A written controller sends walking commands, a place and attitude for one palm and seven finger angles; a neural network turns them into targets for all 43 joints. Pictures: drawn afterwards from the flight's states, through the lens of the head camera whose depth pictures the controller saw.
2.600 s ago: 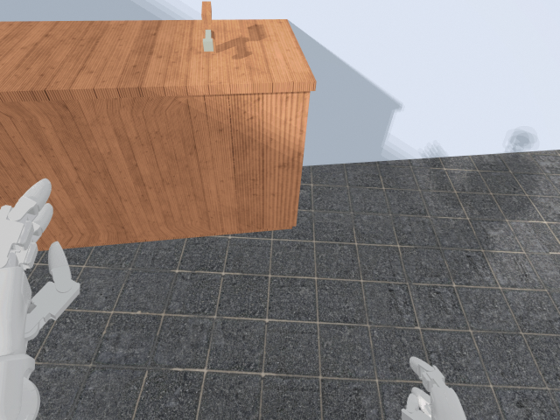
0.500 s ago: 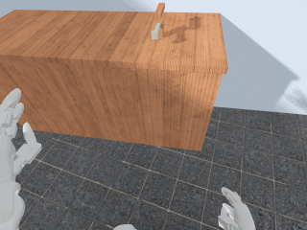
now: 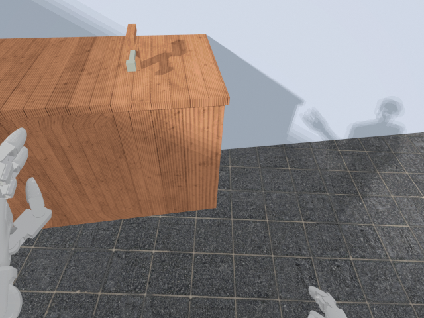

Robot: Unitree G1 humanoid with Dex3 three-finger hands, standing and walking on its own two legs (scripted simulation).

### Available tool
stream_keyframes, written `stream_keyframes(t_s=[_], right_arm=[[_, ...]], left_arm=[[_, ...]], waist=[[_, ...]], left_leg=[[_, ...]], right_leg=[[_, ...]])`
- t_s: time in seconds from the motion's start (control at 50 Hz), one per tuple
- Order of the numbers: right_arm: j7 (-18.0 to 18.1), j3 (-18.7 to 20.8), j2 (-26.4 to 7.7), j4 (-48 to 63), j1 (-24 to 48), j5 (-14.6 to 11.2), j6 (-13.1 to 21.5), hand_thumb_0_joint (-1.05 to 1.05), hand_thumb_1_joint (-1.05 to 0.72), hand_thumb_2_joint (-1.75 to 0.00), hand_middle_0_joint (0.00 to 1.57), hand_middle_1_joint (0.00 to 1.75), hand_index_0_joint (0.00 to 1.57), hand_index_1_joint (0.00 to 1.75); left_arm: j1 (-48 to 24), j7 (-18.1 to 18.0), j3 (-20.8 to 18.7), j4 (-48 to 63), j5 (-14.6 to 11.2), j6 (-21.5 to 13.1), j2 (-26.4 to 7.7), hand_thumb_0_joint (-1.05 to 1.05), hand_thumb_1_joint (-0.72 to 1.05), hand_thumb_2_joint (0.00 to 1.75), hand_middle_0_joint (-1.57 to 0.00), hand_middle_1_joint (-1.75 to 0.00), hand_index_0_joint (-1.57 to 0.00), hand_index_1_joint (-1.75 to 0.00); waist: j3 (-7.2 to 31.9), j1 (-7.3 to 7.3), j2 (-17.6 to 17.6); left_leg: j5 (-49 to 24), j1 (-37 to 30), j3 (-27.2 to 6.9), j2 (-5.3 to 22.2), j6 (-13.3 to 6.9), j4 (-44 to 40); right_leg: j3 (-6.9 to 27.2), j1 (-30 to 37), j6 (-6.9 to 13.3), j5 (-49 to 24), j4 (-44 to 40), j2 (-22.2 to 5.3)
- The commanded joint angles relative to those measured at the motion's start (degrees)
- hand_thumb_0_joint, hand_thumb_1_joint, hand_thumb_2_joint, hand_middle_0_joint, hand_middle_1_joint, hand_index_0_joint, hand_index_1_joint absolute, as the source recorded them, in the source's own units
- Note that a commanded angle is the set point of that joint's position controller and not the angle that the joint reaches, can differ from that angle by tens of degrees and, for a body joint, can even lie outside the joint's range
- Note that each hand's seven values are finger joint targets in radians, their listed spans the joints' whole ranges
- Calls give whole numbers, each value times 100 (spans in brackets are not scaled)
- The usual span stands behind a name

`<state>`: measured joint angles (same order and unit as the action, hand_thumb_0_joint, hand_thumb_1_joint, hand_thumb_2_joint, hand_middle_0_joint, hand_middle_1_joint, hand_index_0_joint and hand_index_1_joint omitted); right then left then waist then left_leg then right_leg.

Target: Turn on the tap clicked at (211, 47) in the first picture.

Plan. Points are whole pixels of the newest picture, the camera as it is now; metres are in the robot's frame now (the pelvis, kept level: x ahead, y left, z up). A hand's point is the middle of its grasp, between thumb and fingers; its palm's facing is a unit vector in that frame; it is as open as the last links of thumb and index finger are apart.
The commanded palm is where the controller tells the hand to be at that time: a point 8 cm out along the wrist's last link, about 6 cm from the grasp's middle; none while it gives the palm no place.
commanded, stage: turn to face it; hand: left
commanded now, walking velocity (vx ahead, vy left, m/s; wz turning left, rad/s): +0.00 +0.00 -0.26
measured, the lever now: (131, 65) +0.81 +0.33 +0.08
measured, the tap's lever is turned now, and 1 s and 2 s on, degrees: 0 0 0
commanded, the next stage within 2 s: take the last steps up to it in 0.06 s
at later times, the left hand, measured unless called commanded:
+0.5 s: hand (79, 245) +0.17 +0.19 +0.17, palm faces +0.38 -0.85 -0.38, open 7.4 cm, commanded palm +0.12 +0.23 +0.18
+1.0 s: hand (121, 205) +0.24 +0.16 +0.16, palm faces +0.30 -0.83 -0.47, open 7.4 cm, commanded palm +0.18 +0.22 +0.18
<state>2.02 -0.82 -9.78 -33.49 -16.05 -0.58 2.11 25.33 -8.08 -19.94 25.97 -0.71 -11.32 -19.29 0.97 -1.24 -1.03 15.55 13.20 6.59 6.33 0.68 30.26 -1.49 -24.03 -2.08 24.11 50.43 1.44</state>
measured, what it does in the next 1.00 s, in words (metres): steps on the spot: right foot, then left foot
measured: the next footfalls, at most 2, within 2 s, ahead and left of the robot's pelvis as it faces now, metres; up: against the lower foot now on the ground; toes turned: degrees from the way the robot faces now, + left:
right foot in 0.12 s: +0.02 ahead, -0.15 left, +0.00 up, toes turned -8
left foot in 0.48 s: +0.00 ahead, +0.07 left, +0.00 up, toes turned +3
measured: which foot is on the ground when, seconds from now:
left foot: down 0.00-0.14, up 0.16-0.46, down 0.48-0.78, up 0.80-1.00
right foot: up 0.00-0.10, down 0.12-0.50, up 0.52-0.76, down 0.78-1.00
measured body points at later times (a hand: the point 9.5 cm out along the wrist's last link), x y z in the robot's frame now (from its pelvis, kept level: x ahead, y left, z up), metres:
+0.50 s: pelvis -0.05 -0.04 -0.01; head -0.06 -0.03 +0.44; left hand +0.14 +0.23 +0.19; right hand +0.06 -0.33 -0.09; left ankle -0.04 +0.07 -0.74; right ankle -0.02 -0.14 -0.74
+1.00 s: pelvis +0.00 -0.05 +0.00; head +0.04 -0.07 +0.45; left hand +0.21 +0.20 +0.18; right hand +0.13 -0.31 -0.11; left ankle +0.04 +0.10 -0.68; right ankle -0.02 -0.15 -0.74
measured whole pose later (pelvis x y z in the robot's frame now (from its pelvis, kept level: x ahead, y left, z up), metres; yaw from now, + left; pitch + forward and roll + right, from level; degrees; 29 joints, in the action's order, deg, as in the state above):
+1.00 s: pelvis +0.00 -0.05 +0.00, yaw -3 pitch +1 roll +2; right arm 3.1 0.5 -13.1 -38.3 -12.1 0.1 2.4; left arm 27.9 -7.6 -18.9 25.5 0.0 -14.2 -19.2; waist -2.8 0.4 -0.5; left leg 16.5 29.9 3.7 5.2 0.9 54.8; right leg -7.8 -12.2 1.3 16.1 27.2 -4.1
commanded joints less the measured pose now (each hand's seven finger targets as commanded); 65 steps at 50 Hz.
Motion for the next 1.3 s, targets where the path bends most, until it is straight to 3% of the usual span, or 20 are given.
stream_keyframes(t_s=[0.0,0.08,0.14,0.18,0.28,0.42,0.44,0.5,0.58,0.7,0.74,0.76,0.78,0.84,0.92,1.1,1.12,1.14,1.18,1.28], right_arm=[[13,362,-989,821,630,32,499,0,-90,-90,20,30,20,30],[-43,370,-944,799,660,34,582,0,-90,-90,20,30,20,30],[-49,236,-583,890,796,32,516,0,-90,-90,20,30,20,30],[-29,377,-742,841,878,-31,388,0,-90,-90,20,30,20,30],[101,202,-674,705,1010,4,191,0,-90,-90,20,30,20,30],[291,362,-836,625,724,97,428,0,-90,-90,20,30,20,30],[319,390,-903,649,651,95,460,0,-90,-90,20,30,20,30],[331,329,-890,603,734,96,540,0,-90,-90,20,30,20,30],[252,444,-932,482,733,46,682,0,-90,-90,20,30,20,30],[247,312,-878,443,788,90,617,0,-90,-90,20,30,20,30],[248,322,-803,408,801,95,532,0,-90,-90,20,30,20,30],[207,337,-683,477,842,71,475,0,-90,-90,20,30,20,30],[172,355,-840,497,1000,96,468,0,-90,-90,20,30,20,30],[110,325,-783,396,951,76,422,0,-90,-90,20,30,20,30],[120,260,-692,428,1064,92,341,0,-90,-90,20,30,20,30],[221,517,-752,715,684,69,517,0,-90,-90,20,30,20,30],[247,574,-854,710,579,43,500,0,-90,-90,20,30,20,30],[223,637,-1013,743,668,21,469,0,-90,-90,20,30,20,30],[200,515,-873,678,787,62,542,0,-90,-90,20,30,20,30],[105,487,-823,497,800,-45,676,0,-90,-90,20,30,20,30]], left_arm=[[-891,-88,-253,1457,52,-320,-934,0,90,90,-20,-30,-20,-30],[-613,-104,-713,1362,37,-378,-1254,0,90,90,-20,-30,-20,-30],[-393,-171,-1093,1432,-51,-482,-1593,0,90,90,-20,-30,-20,-30],[172,-147,-1095,1156,-154,-303,-1458,0,90,90,-20,-30,-20,-30],[427,-198,-1036,1204,-143,-408,-1255,0,90,90,-20,-30,-20,-30],[-244,-280,-552,1347,-2,-460,-1078,0,90,90,-20,-30,-20,-30],[-430,-272,-467,1425,2,-497,-1042,0,90,90,-20,-30,-20,-30],[-764,-268,-453,1412,145,-610,-1133,0,90,90,-20,-30,-20,-30],[-816,-194,-438,1096,187,-574,-1017,0,90,90,-20,-30,-20,-30],[-515,-146,-342,753,80,-414,-861,0,90,90,-20,-30,-20,-30],[-571,-166,-502,601,124,-386,-1065,0,90,90,-20,-30,-20,-30],[-579,-170,-626,579,120,-355,-1263,0,90,90,-20,-30,-20,-30],[-624,-164,-678,473,40,-343,-1294,0,90,90,-20,-30,-20,-30],[-524,-82,-682,771,-4,-536,-1229,0,90,90,-20,-30,-20,-30],[-352,-116,-842,1254,-2,-731,-1299,0,90,90,-20,-30,-20,-30],[116,-313,-853,1622,-57,-627,-1098,0,90,90,-20,-30,-20,-30],[58,-312,-893,1621,-76,-670,-1127,0,90,90,-20,-30,-20,-30],[24,-291,-835,1717,-99,-694,-1033,0,90,90,-20,-30,-20,-30],[-87,-252,-946,1394,-52,-730,-1382,0,90,90,-20,-30,-20,-30],[-90,-159,-753,2075,-39,-671,-1109,0,90,90,-20,-30,-20,-30]], waist=[[-80,182,-1336],[350,90,-1126],[687,78,1088],[888,32,1393],[706,204,946],[429,207,293],[395,252,-14],[-180,258,-1865],[-433,138,-1068],[-65,136,-846],[203,86,253],[301,70,1869],[64,27,1817],[-192,141,764],[115,172,777],[841,165,564],[1039,292,-114],[1130,250,-1356],[749,232,-1409],[315,94,-1193]], left_leg=[[-1413,302,-724,1221,-543,-974],[-803,509,-247,935,-200,-74],[1460,1596,-41,-224,229,2044],[1469,1897,-681,-190,166,3169],[698,1620,-497,-126,90,2035],[572,-221,-43,-466,-194,-406],[807,-525,-211,-358,-292,-814],[2255,-297,-3021,1595,-1318,-2203],[1886,500,-1462,985,-1136,-1856],[1070,693,-960,728,-778,-1051],[1061,1487,-479,331,-526,531],[1298,2543,18,-364,-238,2279],[1462,3063,-438,-464,-81,3466],[469,2828,-884,-24,60,3950],[24,2188,-450,38,60,2577],[-732,-366,527,-520,-120,-615],[-1039,-1214,-42,-142,-351,-707],[-2195,-2056,-1638,1035,-919,-680],[-2136,-1663,-2866,1841,-1576,-1119],[-1341,-640,-872,1008,-1135,-1167]], right_leg=[[-461,447,-96,151,-951,-43],[-518,1509,4,-969,-2412,-138],[1747,1949,970,-4148,-2881,-1858],[2230,1831,1227,-2299,-3211,-2025],[1061,1575,1110,-1151,-3333,-1587],[1255,664,921,967,-3353,-1444],[1070,447,763,987,-2898,-1211],[-220,-976,243,709,494,-237],[-382,-389,134,50,475,-453],[-882,1224,97,-132,-1971,-209],[130,2282,433,-126,-2847,-828],[2394,2752,1039,158,-3515,-2077],[3301,2533,1353,16,-3880,-2802],[2279,1681,1344,-26,-3874,-2440],[574,1686,1044,-1920,-3526,-1956],[-24,1916,603,-3099,-1652,-1353],[-278,1227,371,-2761,-623,-1087],[-619,-197,101,-287,582,-508],[-54,-1232,150,1246,2164,-443],[-393,-945,65,21,987,-750]])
